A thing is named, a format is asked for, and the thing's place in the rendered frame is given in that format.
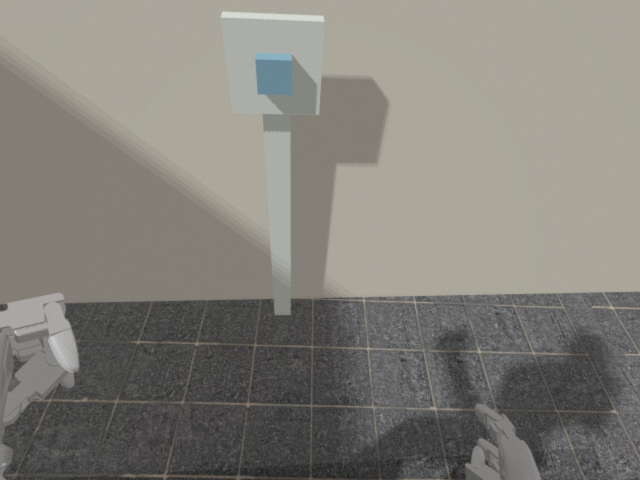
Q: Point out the left robot hand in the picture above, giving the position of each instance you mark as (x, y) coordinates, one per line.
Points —
(36, 331)

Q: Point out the right robot hand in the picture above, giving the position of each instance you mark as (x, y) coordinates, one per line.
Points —
(512, 460)

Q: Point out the button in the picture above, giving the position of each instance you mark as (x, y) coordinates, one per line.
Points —
(274, 73)

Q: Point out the panel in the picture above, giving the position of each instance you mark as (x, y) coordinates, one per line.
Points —
(244, 35)

